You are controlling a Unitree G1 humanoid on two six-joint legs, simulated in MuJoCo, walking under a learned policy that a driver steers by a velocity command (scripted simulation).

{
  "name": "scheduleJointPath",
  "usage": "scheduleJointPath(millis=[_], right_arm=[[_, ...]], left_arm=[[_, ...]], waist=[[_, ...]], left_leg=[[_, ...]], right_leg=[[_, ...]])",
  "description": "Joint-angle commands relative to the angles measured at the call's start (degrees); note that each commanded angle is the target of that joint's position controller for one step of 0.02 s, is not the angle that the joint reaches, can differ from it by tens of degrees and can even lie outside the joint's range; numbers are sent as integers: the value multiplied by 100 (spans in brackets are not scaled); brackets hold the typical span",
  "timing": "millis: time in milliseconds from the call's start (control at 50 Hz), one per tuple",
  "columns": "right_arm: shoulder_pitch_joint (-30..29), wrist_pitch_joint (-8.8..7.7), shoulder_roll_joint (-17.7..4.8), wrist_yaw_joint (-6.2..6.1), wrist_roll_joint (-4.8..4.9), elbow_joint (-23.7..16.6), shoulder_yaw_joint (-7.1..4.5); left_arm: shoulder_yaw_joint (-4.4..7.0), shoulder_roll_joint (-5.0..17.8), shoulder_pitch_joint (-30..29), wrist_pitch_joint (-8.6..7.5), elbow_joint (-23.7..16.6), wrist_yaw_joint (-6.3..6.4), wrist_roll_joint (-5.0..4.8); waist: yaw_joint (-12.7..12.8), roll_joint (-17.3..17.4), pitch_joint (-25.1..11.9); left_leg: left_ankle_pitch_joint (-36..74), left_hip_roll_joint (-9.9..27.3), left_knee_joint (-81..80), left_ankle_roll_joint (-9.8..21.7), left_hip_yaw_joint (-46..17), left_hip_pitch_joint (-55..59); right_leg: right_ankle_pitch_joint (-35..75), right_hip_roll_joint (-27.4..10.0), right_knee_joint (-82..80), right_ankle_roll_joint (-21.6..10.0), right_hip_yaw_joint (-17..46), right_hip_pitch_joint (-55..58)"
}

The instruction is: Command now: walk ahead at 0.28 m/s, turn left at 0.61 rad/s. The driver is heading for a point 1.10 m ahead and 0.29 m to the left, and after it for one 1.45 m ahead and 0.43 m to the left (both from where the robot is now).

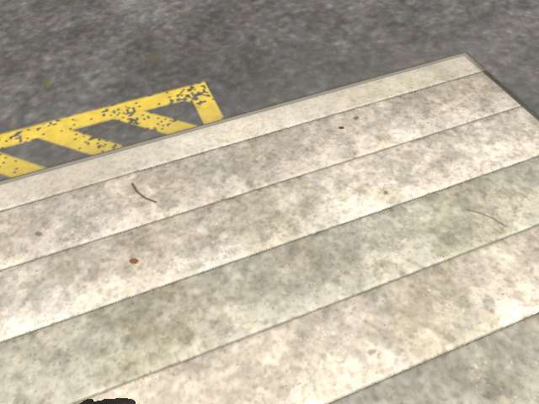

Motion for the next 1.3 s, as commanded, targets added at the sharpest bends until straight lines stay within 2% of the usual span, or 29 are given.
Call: scheduleJointPath(millis=[20,200,260,280,300,320,340,400,500,540,620,660,700,720,740,760,800,840,880,940,1000,1060,1100,1120,1140,1160,1220,1260,1300], right_arm=[[-656,-142,-463,136,18,-817,-110],[-568,-230,-321,298,107,-830,-95],[873,-207,-638,225,92,-206,-282],[2143,-237,-1101,178,96,157,-505],[2122,-384,-1900,215,66,5,-602],[1741,-645,-1609,343,63,-426,-448],[1494,-759,-1349,354,72,-519,-356],[893,-742,-836,230,-33,-692,-132],[1013,-752,-792,-170,-15,-471,-111],[1356,-757,-738,-225,69,-223,-97],[1647,-807,-655,-197,45,140,-79],[1662,-743,-892,-148,-183,225,-154],[922,-680,-1029,-136,-335,90,-182],[1399,-750,-117,-84,-353,-103,29],[1759,-937,-92,39,-68,-130,172],[993,-1078,-486,88,182,-307,93],[-236,-1287,-499,101,-23,-641,171],[-148,-1280,-379,111,-134,-658,185],[-151,-1242,-338,70,-184,-724,219],[-1197,-1297,-183,124,-281,-1159,366],[-1547,-1288,-301,158,-139,-1257,274],[-1525,-1255,-616,65,40,-1259,73],[-213,-1264,-923,-2,89,-1085,-179],[1237,-1201,-1258,-83,54,-906,-296],[1454,-1161,-1794,38,-181,-737,-343],[1184,-1122,-1331,74,-116,-761,-301],[268,-946,-464,13,-307,-614,-95],[-141,-971,-187,-20,-244,-445,-39],[-499,-986,-347,-68,-108,-332,-79]], left_arm=[[497,1272,520,-174,-134,44,-125],[670,1567,228,-416,226,-230,-225],[565,1313,-282,-377,228,-313,-214],[452,1020,-575,-402,89,-327,-146],[289,470,-876,-512,-420,-292,-104],[287,893,-1214,-737,-725,-311,-240],[287,1082,-1267,-889,-794,-393,-388],[290,1136,-572,-996,-423,-430,-65],[114,737,-1637,-912,-641,-469,-82],[44,524,-2013,-935,-725,-559,-176],[194,815,-1930,-942,-683,-638,-327],[356,1140,-1232,-856,-550,-573,-397],[493,1416,1240,-616,57,-424,-416],[494,1674,2165,-606,282,-416,-198],[472,1467,2308,-701,485,-534,-250],[409,1036,1793,-683,406,-454,-184],[375,995,1381,-691,383,-455,-127],[299,829,1027,-711,350,-434,-84],[264,785,1030,-696,415,-364,-238],[337,1034,1072,-702,403,-197,-337],[450,1326,1448,-655,458,-141,-411],[445,1167,1823,-533,547,-134,-471],[416,1117,1737,-459,505,-204,-311],[255,675,1614,-448,295,-241,-87],[35,16,2599,-531,43,-238,-486],[53,476,2388,-495,146,-146,-673],[217,894,772,-353,-114,-151,-216],[254,762,828,-175,-273,-233,-319],[167,554,507,-82,-479,-286,-312]], waist=[[470,-895,-326],[87,-579,99],[-700,-35,-99],[-1302,791,-241],[-933,2307,328],[-927,1496,-39],[-743,919,31],[-45,147,323],[-129,127,701],[-328,348,663],[-269,884,459],[145,1305,-196],[1497,1205,-1286],[1094,-888,-2271],[854,-2464,-2904],[925,-1831,-1693],[616,139,-442],[82,-23,-97],[-127,-185,279],[53,-154,773],[288,-348,533],[272,-412,336],[-557,-502,-528],[-1137,-61,-1632],[-415,2533,-2545],[-508,2274,-1948],[-353,173,24],[66,589,190],[203,544,463]], left_leg=[[-70,320,-89,287,-96,-1020],[-350,388,-1236,879,454,-137],[153,-447,-1999,1180,1360,2085],[-47,-470,-2212,1546,640,3471],[-711,703,-3469,2402,-2872,3819],[-1656,1410,-4653,2938,-4959,4131],[-1553,1709,-4784,2902,-4798,4228],[-821,1073,-4482,2429,-3299,2896],[1485,137,-4762,1962,-1854,1475],[1763,168,-5015,1815,-1646,1408],[3798,487,-4631,1487,-1343,2889],[6676,589,-3512,1351,-1134,3601],[7969,513,-639,1163,-847,2277],[3126,-431,2347,812,-972,-133],[-234,-978,3111,754,-1378,-1224],[105,-572,3193,921,-1424,-1901],[464,-301,2291,1066,-1246,-1497],[580,-63,1456,937,-1266,-1001],[407,53,697,689,-1137,-951],[1761,-28,-1164,383,-725,-35],[3302,-373,-2158,163,-715,1556],[2553,-398,-2730,177,-875,1545],[1788,-316,-2565,444,-770,2957],[473,631,-2262,770,-1684,4720],[-1865,2147,-3781,1737,-5367,5915],[-3153,2098,-4275,1704,-6023,5456],[2089,1371,-3940,1386,-2627,3063],[3772,1135,-3883,1290,-1465,2378],[4275,1125,-4203,1274,-842,1928]], right_leg=[[-1994,-2103,-1871,-971,1936,1133],[-1995,-1944,-1914,-512,464,978],[-1067,-1221,-27,-158,-596,-113],[130,-849,2585,79,-909,-1349],[-1929,61,5111,455,-322,-4008],[-1733,335,5735,403,1102,-5075],[-1245,37,5609,307,1349,-5394],[22,-329,4393,305,1480,-4340],[1713,302,1677,674,939,-2682],[2233,505,745,562,753,-1945],[2354,532,-88,130,718,-1620],[1614,841,239,-208,348,-923],[1109,502,686,-662,601,1978],[-605,-756,922,-1604,3236,4360],[-2634,-1351,-826,-2087,6335,4935],[-2905,-1233,-1275,-1841,6110,4294],[-1239,-813,-1474,-1592,4923,2135],[-611,-412,-1700,-1667,4309,1008],[-391,-336,-1880,-1757,4034,293],[-13,51,-2057,-1465,3213,-1187],[-331,74,-1985,-1113,3227,-1666],[-157,-37,-1104,-808,3448,-425],[1492,235,883,-405,3145,-350],[1052,475,2949,-233,2754,-1275],[-1691,874,5052,-46,2207,-2852],[-1081,300,5816,-62,2023,-3657],[-432,-220,5460,61,1635,-3274],[-741,-458,4838,149,1603,-2882],[-556,-473,3847,250,1373,-2870]])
